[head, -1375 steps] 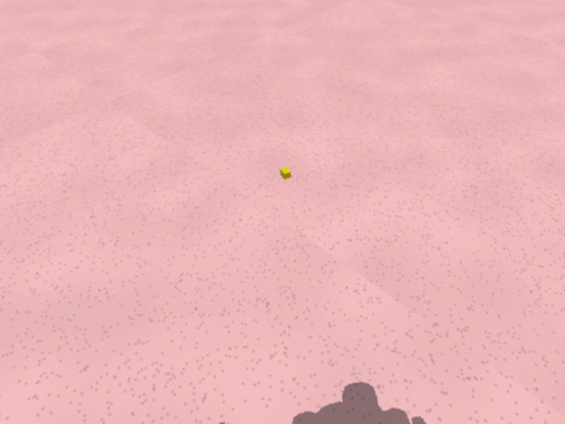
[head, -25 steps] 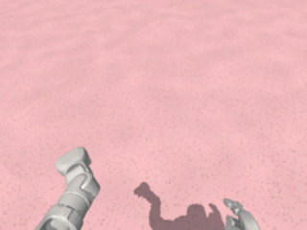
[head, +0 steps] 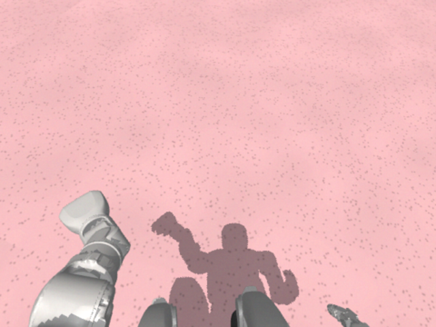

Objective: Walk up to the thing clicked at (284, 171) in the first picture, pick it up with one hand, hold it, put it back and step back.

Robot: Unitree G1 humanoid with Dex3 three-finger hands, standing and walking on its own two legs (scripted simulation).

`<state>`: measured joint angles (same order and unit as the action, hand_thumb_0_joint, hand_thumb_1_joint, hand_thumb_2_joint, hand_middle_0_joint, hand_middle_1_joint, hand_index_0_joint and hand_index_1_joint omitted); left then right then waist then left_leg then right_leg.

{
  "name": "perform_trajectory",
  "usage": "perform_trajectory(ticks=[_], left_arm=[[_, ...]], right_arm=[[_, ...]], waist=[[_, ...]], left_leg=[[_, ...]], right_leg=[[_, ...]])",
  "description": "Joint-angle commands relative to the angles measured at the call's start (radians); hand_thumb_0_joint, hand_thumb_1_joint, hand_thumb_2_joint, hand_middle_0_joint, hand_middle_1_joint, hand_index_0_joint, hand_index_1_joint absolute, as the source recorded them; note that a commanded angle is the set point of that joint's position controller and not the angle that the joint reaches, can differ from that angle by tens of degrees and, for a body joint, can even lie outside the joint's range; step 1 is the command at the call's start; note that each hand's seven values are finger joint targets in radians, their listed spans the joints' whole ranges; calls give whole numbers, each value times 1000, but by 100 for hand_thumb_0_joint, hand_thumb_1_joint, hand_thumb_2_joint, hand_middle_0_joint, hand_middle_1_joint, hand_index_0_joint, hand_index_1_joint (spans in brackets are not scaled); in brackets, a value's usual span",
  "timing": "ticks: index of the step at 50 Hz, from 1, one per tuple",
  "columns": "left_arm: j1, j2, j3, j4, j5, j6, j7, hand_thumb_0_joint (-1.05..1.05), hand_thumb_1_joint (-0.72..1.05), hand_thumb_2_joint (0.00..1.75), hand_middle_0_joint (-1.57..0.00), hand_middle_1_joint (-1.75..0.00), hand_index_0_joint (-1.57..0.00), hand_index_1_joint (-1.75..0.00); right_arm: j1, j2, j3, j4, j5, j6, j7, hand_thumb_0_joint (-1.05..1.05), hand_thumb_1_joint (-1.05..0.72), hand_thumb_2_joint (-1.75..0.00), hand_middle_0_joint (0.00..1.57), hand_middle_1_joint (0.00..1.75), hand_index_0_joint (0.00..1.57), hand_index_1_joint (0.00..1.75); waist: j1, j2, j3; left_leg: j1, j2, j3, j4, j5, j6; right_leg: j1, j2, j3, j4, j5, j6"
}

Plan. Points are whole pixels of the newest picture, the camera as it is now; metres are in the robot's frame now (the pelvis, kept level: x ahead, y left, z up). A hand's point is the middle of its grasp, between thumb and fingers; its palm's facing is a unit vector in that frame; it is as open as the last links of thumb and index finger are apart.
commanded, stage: crouch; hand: left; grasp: from above
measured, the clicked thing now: (97, 225) +0.37 +0.24 -0.15
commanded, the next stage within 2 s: lower in 1.46 s
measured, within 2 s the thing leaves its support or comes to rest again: neither
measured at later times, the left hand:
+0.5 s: hand (126, 231) +0.41 +0.22 -0.35, palm faces -0.30 -0.28 -0.91, open 7.1 cm
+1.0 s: hand (133, 234) +0.43 +0.23 -0.46, palm faces -0.32 -0.28 -0.91, open 7.1 cm
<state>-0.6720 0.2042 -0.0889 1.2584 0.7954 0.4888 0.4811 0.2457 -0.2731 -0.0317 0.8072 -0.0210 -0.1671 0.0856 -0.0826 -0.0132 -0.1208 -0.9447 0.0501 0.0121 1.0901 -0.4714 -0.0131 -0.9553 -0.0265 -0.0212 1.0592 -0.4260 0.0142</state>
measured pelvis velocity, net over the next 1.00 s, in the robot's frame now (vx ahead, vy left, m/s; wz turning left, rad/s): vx -0.06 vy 0.00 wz -0.04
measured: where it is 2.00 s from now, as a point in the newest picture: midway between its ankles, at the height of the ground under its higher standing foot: outside the picture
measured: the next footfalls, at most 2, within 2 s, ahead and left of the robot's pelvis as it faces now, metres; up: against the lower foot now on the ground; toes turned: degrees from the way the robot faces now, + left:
none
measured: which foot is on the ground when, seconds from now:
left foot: down 0.00-1.00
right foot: down 0.00-1.00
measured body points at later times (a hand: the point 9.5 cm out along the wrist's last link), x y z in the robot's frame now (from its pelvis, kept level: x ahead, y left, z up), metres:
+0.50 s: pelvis -0.05 +0.00 -0.21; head +0.16 +0.02 +0.19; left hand +0.42 +0.23 -0.30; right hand -0.01 -0.25 -0.35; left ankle +0.02 +0.13 -0.66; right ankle +0.04 -0.13 -0.66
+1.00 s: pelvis -0.06 +0.00 -0.32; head +0.17 +0.01 +0.06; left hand +0.45 +0.24 -0.41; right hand -0.06 -0.27 -0.44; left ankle +0.02 +0.13 -0.66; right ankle +0.04 -0.13 -0.66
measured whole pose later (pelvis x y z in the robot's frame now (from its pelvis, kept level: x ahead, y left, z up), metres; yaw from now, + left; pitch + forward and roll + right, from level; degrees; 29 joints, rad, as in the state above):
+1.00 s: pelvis -0.06 +0.00 -0.32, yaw -2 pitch +36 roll -4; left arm -1.18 0.56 0.20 1.65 0.90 0.29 0.51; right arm 0.17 -0.30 0.01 0.88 -0.16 -0.26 0.21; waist -0.27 0.05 -0.09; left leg -2.21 0.04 -0.07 2.26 -0.69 -0.01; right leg -2.21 -0.03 -0.02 2.19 -0.62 0.02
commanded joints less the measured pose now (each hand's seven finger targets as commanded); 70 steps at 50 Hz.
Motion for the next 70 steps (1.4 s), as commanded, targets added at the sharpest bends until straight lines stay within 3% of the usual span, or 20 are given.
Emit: perform_trajectory(ticks=[1, 5, 11, 15, 18, 19, 24, 27, 29, 40, 41, 43, 45, 46, 48, 55, 58, 63, 69, 70], left_arm=[[-457, 181, 64, -45, 20, -28, 109, 0, 88, 31, -130, -21, -130, -22], [-536, 217, 108, 8, -5, -30, 139, 0, 85, 34, -127, -26, -127, -26], [-608, 293, 169, 61, -28, -49, 138, 0, 83, 33, -126, -27, -127, -27], [-651, 336, 179, 85, -1, -83, 115, 0, 84, 30, -126, -27, -127, -26], [-671, 369, 189, 96, 14, -110, 101, 0, 80, 26, -124, -25, -125, -23], [-679, 391, 200, 97, 22, -121, 100, 0, 78, 25, -123, -24, -124, -23], [-724, 444, 224, 117, 49, -137, 94, 0, 75, 27, -121, -25, -122, -25], [-785, 479, 239, 70, 66, -152, 84, 0, 75, 28, -121, -26, -122, -25], [-775, 451, 219, 108, 75, -157, 66, 0, 74, 28, -120, -25, -121, -25], [-864, 547, 253, 161, 119, -198, 52, 0, 74, 24, -120, -21, -121, -21], [-861, 533, 250, 198, 119, -198, 56, 0, 72, 25, -118, -22, -119, -21], [-860, 579, 275, 217, 126, -200, 66, 0, 73, 26, -119, -23, -119, -22], [-875, 556, 266, 245, 119, -199, 67, 0, 70, 24, -116, -24, -118, -23], [-883, 595, 284, 253, 130, -200, 72, 0, 70, 25, -116, -23, -117, -22], [-906, 577, 277, 248, 120, -209, 66, 0, 72, 25, -117, -24, -118, -23], [-897, 652, 296, 277, 161, -240, 62, 0, 73, 26, -118, -25, -119, -24], [-901, 638, 286, 279, 166, -252, 56, 0, 71, 26, -117, -23, -118, -23], [-901, 669, 309, 277, 165, -257, 71, 0, 69, 28, -115, -25, -116, -24], [-910, 661, 301, 308, 168, -261, 77, 0, 68, 30, -116, -24, -116, -24], [-915, 687, 309, 285, 174, -267, 79, 0, 66, 30, -115, -24, -115, -24]], right_arm=[[47, -137, -49, -57, -12, -31, 14, 0, -88, -89, 20, 30, 20, 30], [51, -150, -48, -36, -27, -35, 23, 0, -89, -89, 20, 30, 20, 30], [79, -152, -51, 11, -47, -43, 37, 0, -90, -90, 20, 30, 20, 30], [97, -145, -43, 33, -60, -45, 42, 0, -90, -90, 20, 30, 20, 30], [88, -149, -41, 30, -67, -52, 47, 0, -90, -90, 20, 30, 20, 30], [88, -153, -40, 27, -70, -52, 52, 0, -90, -90, 20, 30, 20, 30], [79, -173, -30, 33, -79, -61, 66, 0, -90, -90, 20, 30, 20, 30], [110, -177, -27, 48, -85, -64, 75, 0, -90, -90, 20, 30, 20, 30], [108, -182, -27, 48, -89, -68, 81, 0, -90, -90, 20, 30, 20, 30], [122, -220, -25, 62, -111, -88, 101, 0, -90, -90, 20, 30, 20, 30], [132, -220, -21, 65, -112, -89, 104, 0, -90, -90, 20, 30, 20, 30], [134, -228, -20, 64, -118, -95, 109, 0, -90, -90, 20, 30, 20, 30], [143, -220, -15, 70, -125, -98, 116, 0, -90, -90, 20, 30, 20, 30], [149, -236, -15, 73, -126, -103, 117, 0, -90, -90, 20, 30, 20, 30], [152, -228, -13, 75, -130, -107, 125, 0, -90, -90, 20, 30, 20, 30], [171, -248, 0, 70, -137, -105, 139, 0, -90, -90, 20, 30, 20, 30], [182, -252, 5, 67, -143, -102, 145, 0, -90, -90, 20, 30, 20, 30], [200, -264, 12, 65, -148, -97, 156, 0, -91, -90, 20, 30, 20, 30], [207, -266, 26, 69, -157, -100, 177, 0, -91, -90, 20, 30, 20, 30], [213, -270, 28, 69, -153, -99, 179, 0, -91, -90, 20, 30, 20, 30]], waist=[[-34, 94, -465], [-55, 125, -589], [-98, 136, -696], [-129, 160, -686], [-150, 164, -667], [-138, 177, -689], [-149, 235, -711], [-168, 263, -763], [-186, 245, -725], [-205, 257, -695], [-209, 255, -681], [-201, 242, -678], [-220, 233, -670], [-207, 235, -678], [-224, 251, -662], [-219, 256, -668], [-240, 266, -649], [-233, 272, -669], [-260, 284, -606], [-245, 285, -623]], left_leg=[[-52, -43, 5, 77, 194, -8], [-164, -36, -11, 182, 126, -5], [-335, -31, -10, 350, 127, 3], [-431, -27, -22, 461, 96, 8], [-512, -27, -31, 526, 10, 16], [-541, -30, -19, 552, 7, 18], [-576, -26, -38, 631, -41, 15], [-591, -27, -32, 695, 7, 14], [-638, -29, -32, 723, -20, 18], [-770, -41, -26, 852, -83, 24], [-784, -40, -22, 862, -78, 21], [-827, -44, -13, 891, -82, 29], [-849, -45, -5, 917, -69, 30], [-850, -45, -8, 927, -65, 31], [-854, -45, -14, 940, -67, 29], [-903, -50, -14, 994, -50, 31], [-899, -48, -21, 1010, -48, 30], [-910, -48, -20, 1034, -31, 31], [-935, -46, -32, 1050, -48, 31], [-952, -47, -28, 1054, -41, 32]], right_leg=[[4, 51, -4, 83, 178, -57], [-120, 55, -22, 199, 114, -60], [-213, 52, -35, 354, 143, -50], [-348, 50, -47, 454, 102, -50], [-458, 46, -50, 505, 3, -46], [-453, 46, -44, 523, 2, -44], [-608, 40, -58, 621, -54, -47], [-619, 35, -60, 679, 3, -45], [-654, 38, -64, 699, -25, -44], [-799, 31, -67, 830, -89, -41], [-800, 33, -68, 838, -81, -42], [-802, 32, -62, 849, -85, -36], [-793, 36, -62, 863, -71, -35], [-815, 34, -62, 873, -66, -33], [-833, 32, -67, 898, -73, -36], [-853, 35, -79, 953, -62, -36], [-866, 39, -90, 966, -57, -37], [-860, 42, -96, 984, -36, -36], [-899, 46, -110, 1004, -48, -38], [-880, 48, -108, 1004, -41, -37]])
